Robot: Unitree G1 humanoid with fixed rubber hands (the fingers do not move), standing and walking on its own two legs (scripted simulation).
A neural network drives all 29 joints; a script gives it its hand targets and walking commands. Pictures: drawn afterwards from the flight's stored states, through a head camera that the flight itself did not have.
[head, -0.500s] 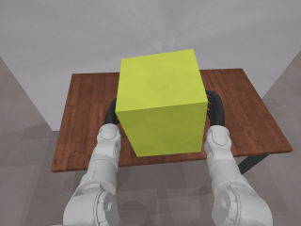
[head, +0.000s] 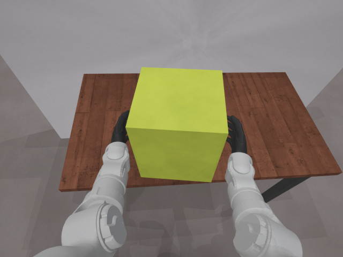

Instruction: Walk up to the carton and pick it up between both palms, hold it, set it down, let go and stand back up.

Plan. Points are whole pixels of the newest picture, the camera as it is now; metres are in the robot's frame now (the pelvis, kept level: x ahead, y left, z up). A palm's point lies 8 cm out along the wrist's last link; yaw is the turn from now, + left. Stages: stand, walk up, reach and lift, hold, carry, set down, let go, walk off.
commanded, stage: set down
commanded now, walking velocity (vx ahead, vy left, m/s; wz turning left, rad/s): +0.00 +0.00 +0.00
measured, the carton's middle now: (178, 127) +0.43 +0.01 -0.02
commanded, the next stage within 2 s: none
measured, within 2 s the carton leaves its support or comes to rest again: rests again in 1.30 s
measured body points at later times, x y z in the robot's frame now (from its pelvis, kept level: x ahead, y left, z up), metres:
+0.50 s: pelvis +0.02 +0.00 -0.01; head +0.11 +0.00 +0.43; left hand +0.40 +0.16 -0.03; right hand +0.42 -0.14 -0.01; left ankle -0.02 +0.13 -0.75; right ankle +0.00 -0.14 -0.75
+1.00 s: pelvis -0.01 +0.00 -0.03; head +0.14 +0.00 +0.40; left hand +0.40 +0.14 -0.08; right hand +0.39 -0.16 -0.07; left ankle -0.02 +0.13 -0.75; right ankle +0.00 -0.14 -0.75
